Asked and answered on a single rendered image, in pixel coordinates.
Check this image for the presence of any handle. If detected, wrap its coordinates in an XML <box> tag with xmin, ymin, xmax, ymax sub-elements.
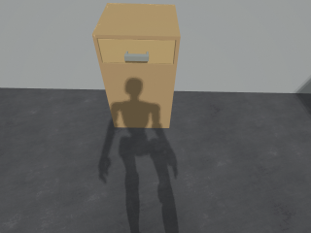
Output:
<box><xmin>124</xmin><ymin>51</ymin><xmax>149</xmax><ymax>61</ymax></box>

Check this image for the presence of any cabinet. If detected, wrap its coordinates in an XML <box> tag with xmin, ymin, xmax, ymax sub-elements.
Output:
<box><xmin>91</xmin><ymin>3</ymin><xmax>181</xmax><ymax>128</ymax></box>

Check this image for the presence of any drawer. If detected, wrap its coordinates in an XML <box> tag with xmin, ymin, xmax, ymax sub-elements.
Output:
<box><xmin>97</xmin><ymin>38</ymin><xmax>176</xmax><ymax>64</ymax></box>

